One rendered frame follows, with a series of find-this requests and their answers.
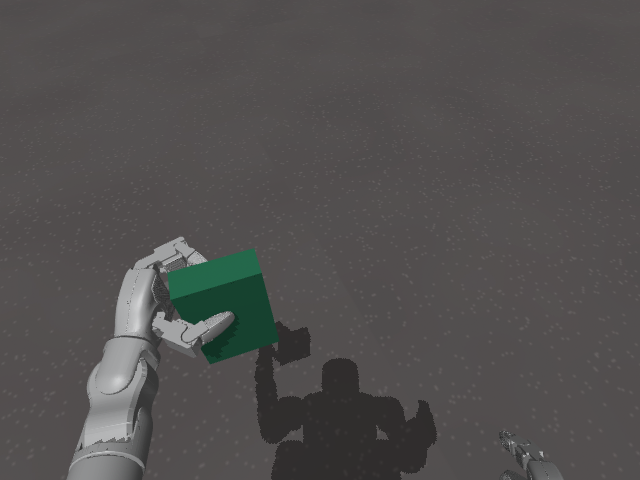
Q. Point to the right robot hand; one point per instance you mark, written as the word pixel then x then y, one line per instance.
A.
pixel 530 457

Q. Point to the left robot hand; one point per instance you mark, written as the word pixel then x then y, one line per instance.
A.
pixel 144 308

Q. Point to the left robot arm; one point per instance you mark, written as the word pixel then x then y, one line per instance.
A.
pixel 115 440

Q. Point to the carton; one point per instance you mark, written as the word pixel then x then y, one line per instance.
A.
pixel 232 283

